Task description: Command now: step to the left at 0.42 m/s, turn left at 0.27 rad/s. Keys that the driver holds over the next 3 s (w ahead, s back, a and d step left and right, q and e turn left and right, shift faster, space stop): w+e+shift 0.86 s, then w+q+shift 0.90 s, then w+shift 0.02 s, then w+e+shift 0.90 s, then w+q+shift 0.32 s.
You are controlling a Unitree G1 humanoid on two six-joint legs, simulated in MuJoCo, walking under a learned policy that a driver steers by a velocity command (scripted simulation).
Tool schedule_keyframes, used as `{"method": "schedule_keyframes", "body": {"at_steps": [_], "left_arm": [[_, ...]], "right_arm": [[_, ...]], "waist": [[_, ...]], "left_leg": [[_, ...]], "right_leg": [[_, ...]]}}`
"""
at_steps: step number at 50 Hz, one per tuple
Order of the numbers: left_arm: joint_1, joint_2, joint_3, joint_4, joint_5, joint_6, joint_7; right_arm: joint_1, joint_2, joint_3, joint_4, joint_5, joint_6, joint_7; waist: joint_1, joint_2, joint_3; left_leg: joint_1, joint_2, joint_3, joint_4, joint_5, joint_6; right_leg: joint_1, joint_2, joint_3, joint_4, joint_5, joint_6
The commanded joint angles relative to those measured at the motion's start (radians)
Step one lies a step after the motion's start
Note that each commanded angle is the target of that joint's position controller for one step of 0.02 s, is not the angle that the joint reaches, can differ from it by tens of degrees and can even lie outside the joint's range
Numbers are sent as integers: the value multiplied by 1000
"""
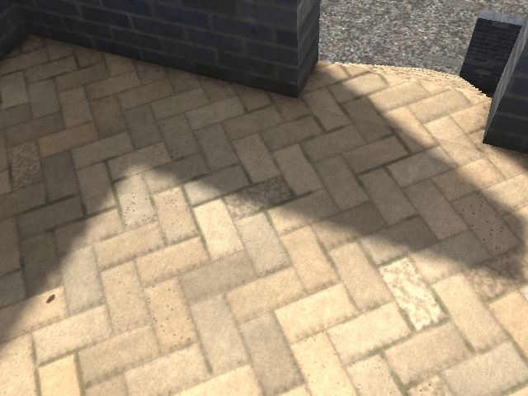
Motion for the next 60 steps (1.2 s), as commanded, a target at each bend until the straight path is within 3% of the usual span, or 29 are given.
{"method": "schedule_keyframes", "body": {"at_steps": [1, 5, 7, 8, 9, 10, 11, 12, 15, 18, 22, 28, 34, 37, 38, 39, 40, 42, 44, 47, 49, 51, 52, 53, 54, 55, 56, 58, 60], "left_arm": [[91, 296, 85, -7, -6, 1, 10], [4, 322, 99, -14, -29, 19, 7], [-9, 225, 66, -10, -35, 17, 2], [36, 130, 33, 4, -22, 18, -14], [71, 25, 3, -16, 32, 31, -30], [78, 81, 18, -36, 19, 34, -13], [46, 153, 34, -39, -12, 38, -7], [46, 174, 43, -35, -9, 42, -10], [125, 168, 42, 7, 5, 64, -3], [63, 113, 12, -62, 2, 57, -26], [-28, 59, -17, -161, -10, 45, -83], [-94, 56, -6, -245, -30, 90, -140], [-152, 89, 21, -285, -37, 152, -163], [12, 142, 54, -213, -38, 147, -143], [78, 204, 76, -196, -39, 133, -118], [83, 222, 80, -201, -22, 119, -116], [1, 227, 67, -227, -1, 79, -125], [-139, 251, 68, -256, -31, 34, -122], [-209, 214, 56, -274, -31, 44, -115], [-146, 153, 28, -268, 12, 69, -130], [-90, 129, 8, -249, 18, 79, -147], [-82, 77, -14, -239, 17, 80, -154], [-66, 20, -28, -240, 34, 75, -150], [-71, 54, -19, -273, 32, 68, -143], [-56, 103, -5, -259, 4, 56, -138], [-82, 151, 11, -246, -7, 54, -132], [-84, 154, 16, -231, 11, 60, -126], [-86, 106, 12, -229, 37, 66, -119], [-118, 28, -7, -241, 26, 59, -120]], "right_arm": [[-23, 6, 10, -96, -14, -20, 2], [72, 8, 5, -31, -3, -40, 23], [268, -5, -19, 73, 3, -41, 19], [314, -50, -34, 103, 2, -36, 15], [267, -142, -35, 85, -21, -32, 11], [214, -207, -45, 14, -82, -63, 23], [131, -168, -36, 15, -84, -78, 20], [50, -118, -23, 32, -58, -79, 6], [-93, -35, 4, 17, -35, -81, -34], [-81, 10, 19, 22, -18, -86, -81], [-36, -54, -6, 54, -7, -79, -122], [-50, -150, -49, 71, 10, -86, -88], [-105, -180, -74, 73, 12, -104, -56], [-175, -164, -79, 67, 16, -106, -77], [-214, -130, -70, 45, 13, -108, -80], [-325, -76, -48, -21, 3, -117, -80], [-299, -76, -48, -33, 12, -128, -74], [-227, -99, -56, -2, 33, -145, -75], [-139, -116, -60, 56, 10, -154, -88], [-9, -47, -23, 155, 25, -149, -97], [17, -59, -18, 168, 45, -152, -102], [95, -74, -19, 198, 34, -159, -100], [96, -146, -30, 184, 12, -165, -99], [76, -266, -39, 131, -20, -171, -109], [26, -290, -47, 115, -27, -187, -116], [-34, -238, -35, 109, -9, -192, -120], [-68, -201, -28, 108, 12, -182, -125], [-82, -198, -30, 97, 24, -161, -126], [-55, -182, -37, 85, 20, -145, -126]], "waist": [[16, -272, -110], [-31, -377, -77], [-106, -289, -113], [-111, -75, -141], [-29, 261, -171], [-62, 398, -257], [-39, 354, -205], [8, 297, -127], [92, 203, -118], [65, 153, -111], [19, 110, -132], [9, -31, -142], [31, 9, -200], [123, -58, -214], [149, -225, -196], [163, -367, -163], [97, -291, -159], [-9, -123, -98], [-46, -41, -119], [5, -93, -196], [23, -140, -189], [-16, -99, -161], [6, 79, -109], [24, 267, -73], [34, 237, -78], [58, 160, -15], [64, 120, 8], [61, 116, -18], [31, 162, -79]], "left_leg": [[-28, 11, -15, -130, -72, 13], [331, -31, 122, -489, -29, 55], [589, -65, 164, -765, 113, 125], [726, -14, 102, -829, 261, 164], [802, 163, -4, -664, 999, 223], [539, 283, -72, -772, 993, 428], [447, 244, -38, -853, 753, 430], [414, 191, 44, -844, 611, 364], [414, 167, 152, -810, 641, 318], [489, 226, 127, -826, 502, 337], [568, 287, 108, -809, 604, 350], [601, 350, 151, -764, 823, 355], [600, 371, 261, -733, 713, 273], [391, 237, 388, -601, 473, 151], [244, 86, 464, -401, 269, 90], [-4, -36, 361, -105, -329, 67], [-97, -41, 182, 27, -360, 63], [-109, -34, 85, -60, -196, 104], [-17, -62, 134, -193, -61, 90], [249, -63, 202, -380, 10, 91], [336, -58, 228, -450, 57, 116], [509, -52, 209, -593, 160, 152], [541, 110, -62, -689, 195, 202], [453, 398, -601, -909, 263, 431], [337, 460, -789, -1008, 9, 504], [285, 381, -652, -982, -132, 426], [261, 289, -491, -959, -155, 345], [233, 153, -289, -924, -40, 272], [275, 76, -184, -877, 106, 255]], "right_leg": [[177, -249, 239, -177, 436, -238], [0, -159, 176, -244, 370, -158], [-75, -102, 162, -134, 340, -124], [-168, 23, 84, 89, 81, -83], [-376, 182, 54, 393, -482, -70], [-380, 269, 114, 656, -550, -55], [-368, 238, 144, 799, -517, -64], [-416, 235, 162, 827, -413, -60], [-367, 239, 140, 886, -228, -20], [-358, 182, 123, 676, -141, -29], [-267, 132, 108, 391, -177, -87], [-210, 135, 21, 275, -262, -116], [-108, 119, 26, 172, -235, -122], [136, 112, 124, 35, 52, -226], [217, 47, 320, -38, 306, -322], [295, -33, 559, -140, 362, -445], [250, -85, 654, -200, 275, -496], [168, -18, 541, -204, 245, -415], [124, 47, 417, -145, 367, -362], [44, 100, 295, -71, 346, -351], [-10, 93, 312, -52, 179, -357], [-147, 150, 266, 37, -143, -301], [-272, 241, 166, 263, -277, -213], [-405, 337, 169, 589, -546, -105], [-408, 316, 273, 768, -453, -77], [-431, 282, 313, 831, -330, -69], [-416, 259, 290, 821, -242, -56], [-311, 251, 248, 689, -137, -23], [-224, 274, 204, 488, -133, 0]]}}
Next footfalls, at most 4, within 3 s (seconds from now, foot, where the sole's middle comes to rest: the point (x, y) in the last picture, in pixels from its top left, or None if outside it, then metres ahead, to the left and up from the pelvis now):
0.16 left None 0.02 0.26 -0.78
0.68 right None -0.08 0.11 -0.78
1.04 left None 0.05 0.23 -0.78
1.34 right None -0.13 -0.01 -0.78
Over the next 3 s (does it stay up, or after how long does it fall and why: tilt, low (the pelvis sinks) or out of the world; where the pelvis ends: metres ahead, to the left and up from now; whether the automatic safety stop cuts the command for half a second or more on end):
stays up -0.07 -0.01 -0.02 its command is cut before an obstacle from the start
